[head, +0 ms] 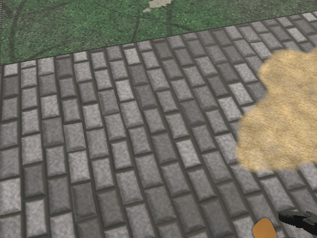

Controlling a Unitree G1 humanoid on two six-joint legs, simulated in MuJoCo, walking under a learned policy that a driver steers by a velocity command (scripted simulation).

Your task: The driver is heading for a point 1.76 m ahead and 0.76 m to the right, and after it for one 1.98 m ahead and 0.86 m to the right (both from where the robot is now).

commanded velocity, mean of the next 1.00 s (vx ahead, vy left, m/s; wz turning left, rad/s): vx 0.50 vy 0.00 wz -0.29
